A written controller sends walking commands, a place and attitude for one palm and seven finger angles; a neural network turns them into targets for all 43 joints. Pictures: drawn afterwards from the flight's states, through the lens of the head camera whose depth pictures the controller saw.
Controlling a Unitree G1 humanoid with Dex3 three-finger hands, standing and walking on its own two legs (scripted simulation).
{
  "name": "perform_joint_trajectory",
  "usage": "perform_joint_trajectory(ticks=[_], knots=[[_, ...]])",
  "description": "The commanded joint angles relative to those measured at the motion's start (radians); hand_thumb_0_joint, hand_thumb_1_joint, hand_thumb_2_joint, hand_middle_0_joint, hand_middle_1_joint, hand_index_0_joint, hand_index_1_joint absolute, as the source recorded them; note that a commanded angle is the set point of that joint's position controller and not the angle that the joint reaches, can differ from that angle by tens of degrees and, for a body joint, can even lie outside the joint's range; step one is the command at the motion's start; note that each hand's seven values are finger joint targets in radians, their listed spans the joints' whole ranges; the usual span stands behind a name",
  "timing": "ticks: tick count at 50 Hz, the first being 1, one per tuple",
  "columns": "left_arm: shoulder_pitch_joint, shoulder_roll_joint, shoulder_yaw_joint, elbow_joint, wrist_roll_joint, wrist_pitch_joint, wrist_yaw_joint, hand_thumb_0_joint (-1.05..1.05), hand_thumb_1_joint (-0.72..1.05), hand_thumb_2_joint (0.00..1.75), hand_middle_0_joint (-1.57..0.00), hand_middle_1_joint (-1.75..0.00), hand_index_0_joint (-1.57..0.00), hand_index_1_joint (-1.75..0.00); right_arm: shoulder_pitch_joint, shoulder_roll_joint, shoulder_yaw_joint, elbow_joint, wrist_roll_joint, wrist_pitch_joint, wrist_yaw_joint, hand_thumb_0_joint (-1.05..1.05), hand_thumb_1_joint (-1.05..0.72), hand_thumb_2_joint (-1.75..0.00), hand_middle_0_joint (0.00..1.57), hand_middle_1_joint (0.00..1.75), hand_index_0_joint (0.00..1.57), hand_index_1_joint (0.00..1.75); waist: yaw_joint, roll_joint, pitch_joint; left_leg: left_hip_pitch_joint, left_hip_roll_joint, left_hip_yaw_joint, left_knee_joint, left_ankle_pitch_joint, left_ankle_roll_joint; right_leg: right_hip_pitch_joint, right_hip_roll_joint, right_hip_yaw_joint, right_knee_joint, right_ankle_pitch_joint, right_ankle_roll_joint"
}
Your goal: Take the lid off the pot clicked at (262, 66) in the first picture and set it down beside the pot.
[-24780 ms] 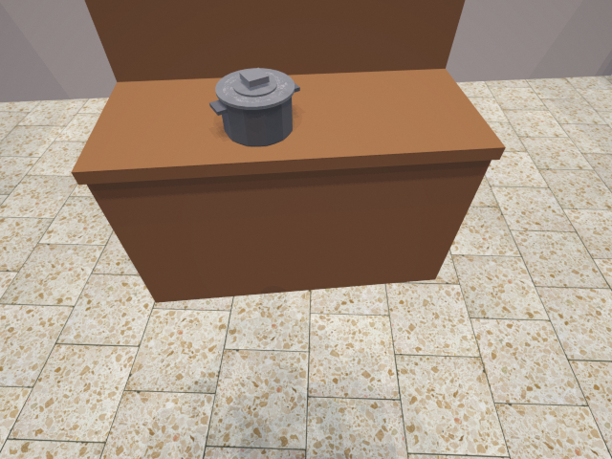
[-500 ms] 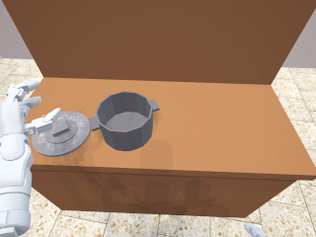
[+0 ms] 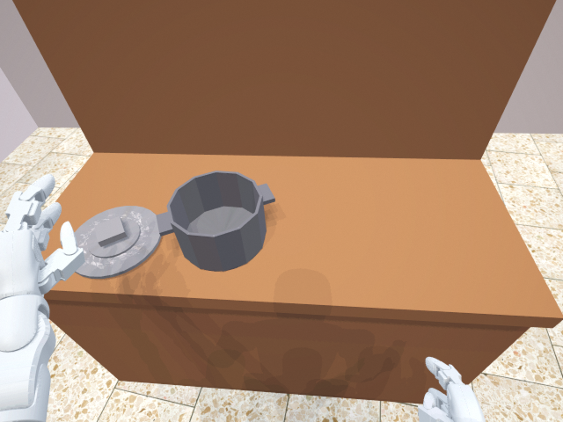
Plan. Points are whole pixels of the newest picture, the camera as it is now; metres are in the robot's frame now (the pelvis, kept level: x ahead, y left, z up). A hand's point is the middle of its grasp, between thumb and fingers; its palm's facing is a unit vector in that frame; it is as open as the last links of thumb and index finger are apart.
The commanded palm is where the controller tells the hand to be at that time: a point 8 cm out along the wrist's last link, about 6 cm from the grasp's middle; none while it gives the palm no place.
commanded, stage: draw the hand back to the body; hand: left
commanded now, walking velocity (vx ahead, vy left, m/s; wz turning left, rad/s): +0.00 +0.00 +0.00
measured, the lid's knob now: (110, 231) +0.48 +0.43 -0.07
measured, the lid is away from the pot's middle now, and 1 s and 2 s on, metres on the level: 0.24 0.24 0.24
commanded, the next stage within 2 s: step back with the hand held close in 0.72 s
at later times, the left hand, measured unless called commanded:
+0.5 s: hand (55, 313) +0.19 +0.26 +0.15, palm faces +0.38 -0.86 -0.35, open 7.4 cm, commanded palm +0.13 +0.30 +0.17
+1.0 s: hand (17, 321) +0.17 +0.29 +0.16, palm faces +0.36 -0.83 -0.42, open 7.4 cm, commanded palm +0.12 +0.33 +0.17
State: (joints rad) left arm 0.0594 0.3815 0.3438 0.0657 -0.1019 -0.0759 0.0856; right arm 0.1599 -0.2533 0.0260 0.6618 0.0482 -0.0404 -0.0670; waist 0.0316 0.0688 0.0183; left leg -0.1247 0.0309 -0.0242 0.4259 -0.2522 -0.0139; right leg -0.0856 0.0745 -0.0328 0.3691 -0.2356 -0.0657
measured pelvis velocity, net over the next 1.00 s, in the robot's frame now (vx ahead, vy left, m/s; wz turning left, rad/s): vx -0.02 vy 0.05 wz -0.01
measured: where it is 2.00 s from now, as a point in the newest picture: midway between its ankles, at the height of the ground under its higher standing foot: outside the picture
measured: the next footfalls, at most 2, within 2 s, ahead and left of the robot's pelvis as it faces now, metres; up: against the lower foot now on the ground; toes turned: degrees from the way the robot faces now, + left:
none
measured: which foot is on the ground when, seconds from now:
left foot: down 0.00-1.00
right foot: down 0.00-1.00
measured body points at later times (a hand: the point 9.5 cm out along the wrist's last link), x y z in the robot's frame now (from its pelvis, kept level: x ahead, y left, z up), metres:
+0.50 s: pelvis -0.01 +0.02 +0.00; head -0.03 +0.00 +0.45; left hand +0.16 +0.31 +0.17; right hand +0.18 -0.20 -0.08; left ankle -0.01 +0.14 -0.74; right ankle -0.02 -0.07 -0.74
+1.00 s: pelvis -0.02 +0.05 +0.00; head -0.01 +0.05 +0.45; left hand +0.15 +0.33 +0.18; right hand +0.17 -0.17 -0.08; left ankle -0.01 +0.14 -0.74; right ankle -0.02 -0.07 -0.74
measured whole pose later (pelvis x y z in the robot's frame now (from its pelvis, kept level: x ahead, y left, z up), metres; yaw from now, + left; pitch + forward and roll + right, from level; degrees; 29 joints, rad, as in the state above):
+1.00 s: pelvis -0.02 +0.05 +0.00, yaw -1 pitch -1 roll -2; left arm 0.56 0.36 0.36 -0.52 -0.08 -0.18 0.08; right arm 0.17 -0.21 0.03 0.57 0.01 -0.05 -0.06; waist 0.04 0.04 0.02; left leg -0.23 -0.01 0.00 0.52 -0.27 0.04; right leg -0.18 0.03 -0.01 0.43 -0.23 0.00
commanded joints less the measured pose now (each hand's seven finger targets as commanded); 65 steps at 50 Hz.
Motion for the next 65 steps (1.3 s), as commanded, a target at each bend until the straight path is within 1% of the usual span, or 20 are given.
perform_joint_trajectory(ticks=[1,5,9,13,17,21,26,29,32,36,38,41,42,43,44,47,55,58,62,65], knots=[[-0.187,0.258,0.103,-0.327,0.001,-0.088,0.020,0.00,0.90,0.90,-0.20,-0.30,-0.20,-0.30,-0.130,-0.102,-0.038,-0.152,-0.001,-0.067,-0.006,0.00,-0.90,-0.90,0.20,0.30,0.20,0.30,0.001,0.005,-0.149,0.082,-0.029,0.042,-0.012,0.189,0.075,-0.015,-0.078,0.055,-0.077,0.281,0.060],[-0.049,0.225,0.110,-0.327,-0.006,-0.085,0.022,0.00,0.90,0.90,-0.20,-0.30,-0.20,-0.30,-0.134,-0.101,-0.041,-0.153,-0.007,-0.073,-0.009,0.00,-0.90,-0.90,0.20,0.30,0.20,0.30,0.010,-0.058,-0.125,0.063,-0.025,0.042,-0.011,0.189,0.075,-0.015,-0.079,0.051,-0.070,0.281,0.064],[-0.001,0.205,0.092,-0.461,-0.006,-0.107,0.023,0.00,0.90,0.90,-0.20,-0.30,-0.20,-0.30,-0.145,-0.090,-0.041,-0.163,-0.009,-0.093,-0.010,0.00,-0.90,-0.90,0.20,0.30,0.20,0.30,0.013,0.009,-0.134,0.088,-0.024,0.038,-0.015,0.192,0.073,-0.020,-0.076,0.044,-0.073,0.252,0.055],[0.122,0.179,0.089,-0.465,-0.007,-0.104,0.022,0.00,0.90,0.90,-0.20,-0.30,-0.20,-0.30,-0.137,-0.090,-0.042,-0.159,-0.015,-0.098,-0.010,0.00,-0.90,-0.90,0.20,0.30,0.20,0.30,0.014,-0.039,-0.093,0.073,-0.022,0.035,-0.013,0.188,0.073,-0.041,-0.074,0.037,-0.079,0.241,0.056],[0.170,0.161,0.065,-0.593,-0.003,-0.118,0.020,0.00,0.90,0.90,-0.20,-0.30,-0.20,-0.30,-0.147,-0.081,-0.042,-0.173,-0.018,-0.109,-0.010,0.00,-0.90,-0.90,0.20,0.30,0.20,0.30,0.014,0.014,-0.093,0.082,-0.021,0.031,-0.017,0.173,0.070,-0.051,-0.073,0.035,-0.083,0.198,0.051],[0.289,0.147,0.067,-0.630,-0.002,-0.117,0.021,0.00,0.90,0.90,-0.20,-0.30,-0.20,-0.30,-0.143,-0.081,-0.040,-0.174,-0.021,-0.114,-0.007,0.00,-0.90,-0.90,0.20,0.30,0.20,0.30,0.022,-0.023,-0.073,0.063,-0.018,0.020,-0.025,0.172,0.066,-0.056,-0.069,0.024,-0.080,0.184,0.048],[0.383,0.120,0.046,-0.718,0.007,-0.115,0.022,0.00,0.90,0.90,-0.20,-0.30,-0.20,-0.30,-0.147,-0.074,-0.040,-0.184,-0.024,-0.119,-0.004,0.00,-0.90,-0.90,0.20,0.30,0.20,0.30,0.025,0.005,-0.058,0.048,-0.014,0.010,-0.034,0.153,0.059,-0.068,-0.066,0.016,-0.076,0.147,0.044],[0.434,0.114,0.045,-0.725,0.008,-0.111,0.027,0.00,0.90,0.90,-0.20,-0.30,-0.20,-0.30,-0.148,-0.067,-0.044,-0.181,-0.027,-0.120,-0.008,0.00,-0.90,-0.90,0.20,0.30,0.20,0.30,0.025,-0.035,-0.049,0.036,-0.010,0.007,-0.030,0.150,0.061,-0.069,-0.065,0.013,-0.070,0.145,0.044],[0.375,0.101,0.022,-0.753,0.012,-0.108,0.029,0.00,0.90,0.90,-0.20,-0.30,-0.20,-0.30,-0.148,-0.070,-0.040,-0.184,-0.026,-0.116,-0.012,0.00,-0.90,-0.90,0.20,0.30,0.20,0.30,0.012,-0.009,-0.033,0.034,-0.010,0.001,-0.033,0.123,0.059,-0.086,-0.065,0.016,-0.076,0.111,0.043],[0.404,0.115,0.038,-0.769,0.016,-0.105,0.032,0.00,0.90,0.90,-0.20,-0.30,-0.20,-0.30,-0.149,-0.072,-0.035,-0.186,-0.030,-0.116,-0.010,0.00,-0.90,-0.90,0.20,0.30,0.20,0.30,0.025,-0.011,-0.058,0.037,-0.010,-0.014,-0.043,0.128,0.057,-0.070,-0.062,0.010,-0.068,0.109,0.038],[0.405,0.115,0.034,-0.788,0.023,-0.104,0.036,0.00,0.90,0.90,-0.20,-0.30,-0.20,-0.30,-0.142,-0.071,-0.033,-0.187,-0.033,-0.122,-0.008,0.00,-0.90,-0.90,0.20,0.30,0.20,0.30,0.028,0.029,-0.069,0.037,-0.010,-0.015,-0.041,0.139,0.054,-0.060,-0.064,0.007,-0.060,0.120,0.035],[0.425,0.114,0.044,-0.766,0.019,-0.095,0.036,0.00,0.90,0.90,-0.20,-0.30,-0.20,-0.30,-0.145,-0.071,-0.034,-0.184,-0.032,-0.117,-0.006,0.00,-0.90,-0.90,0.20,0.30,0.20,0.30,0.030,-0.006,-0.053,0.024,-0.007,-0.020,-0.051,0.146,0.051,-0.056,-0.060,0.003,-0.057,0.125,0.033],[0.221,0.301,0.222,-0.929,0.019,-0.151,0.044,0.00,0.90,0.90,-0.20,-0.30,-0.20,-0.30,-0.098,-0.093,-0.036,-0.236,-0.021,-0.091,-0.009,0.00,-0.90,-0.90,0.20,0.30,0.20,0.30,0.009,-0.005,0.035,-0.043,0.018,-0.036,-0.025,0.024,0.074,-0.133,-0.112,0.143,-0.083,0.169,0.039],[0.327,0.206,0.162,-0.795,0.018,-0.165,0.034,0.00,0.90,0.90,-0.20,-0.30,-0.20,-0.30,-0.083,-0.067,-0.029,-0.197,-0.035,-0.077,-0.012,0.00,-0.90,-0.90,0.20,0.30,0.20,0.30,-0.006,-0.070,0.062,-0.077,0.013,-0.047,0.001,-0.001,0.077,-0.155,-0.135,0.136,-0.077,0.167,0.035],[0.419,0.143,0.118,-0.713,0.020,-0.155,0.021,0.00,0.90,0.90,-0.20,-0.30,-0.20,-0.30,-0.074,-0.068,-0.040,-0.200,-0.031,-0.067,-0.009,0.00,-0.90,-0.90,0.20,0.30,0.20,0.30,-0.013,-0.115,0.036,-0.068,0.016,-0.051,0.022,0.009,0.074,-0.168,-0.150,0.151,-0.067,0.163,0.036],[0.505,0.103,0.081,-0.742,0.027,-0.166,0.001,0.00,0.90,0.90,-0.20,-0.30,-0.20,-0.30,-0.066,-0.081,-0.053,-0.231,-0.032,-0.047,-0.005,0.00,-0.90,-0.90,0.20,0.30,0.20,0.30,-0.015,-0.031,-0.060,-0.067,0.038,-0.051,0.023,0.106,0.079,-0.137,-0.155,0.113,0.007,0.221,0.047],[0.621,0.176,0.147,-0.923,0.032,-0.166,0.017,0.00,0.90,0.90,-0.20,-0.30,-0.20,-0.30,-0.064,-0.083,-0.076,-0.288,-0.026,0.000,-0.011,0.00,-0.90,-0.90,0.20,0.30,0.20,0.30,-0.015,0.015,-0.155,-0.124,0.098,-0.109,0.032,0.355,0.089,-0.118,-0.134,0.058,0.138,0.215,0.060],[0.656,0.190,0.168,-0.943,0.029,-0.164,0.030,0.00,0.90,0.90,-0.20,-0.30,-0.20,-0.30,-0.058,-0.077,-0.083,-0.288,-0.027,0.000,-0.012,0.00,-0.90,-0.90,0.20,0.30,0.20,0.30,-0.015,0.067,-0.167,-0.122,0.123,-0.131,0.019,0.403,0.090,-0.153,-0.120,0.044,0.172,0.076,0.068],[0.670,0.187,0.178,-0.937,0.030,-0.166,0.041,0.00,0.90,0.90,-0.20,-0.30,-0.20,-0.30,-0.040,-0.078,-0.094,-0.275,-0.031,-0.012,-0.012,0.00,-0.90,-0.90,0.20,0.30,0.20,0.30,-0.021,0.072,-0.152,-0.153,0.140,-0.150,0.012,0.339,0.094,-0.177,-0.113,0.039,0.170,-0.031,0.070],[0.660,0.181,0.179,-0.923,0.031,-0.166,0.043,0.00,0.90,0.90,-0.20,-0.30,-0.20,-0.30,-0.034,-0.085,-0.100,-0.272,-0.027,-0.017,-0.013,0.00,-0.90,-0.90,0.20,0.30,0.20,0.30,-0.029,0.024,-0.128,-0.227,0.128,-0.146,0.030,0.179,0.090,-0.164,-0.130,0.052,0.162,0.002,0.061]])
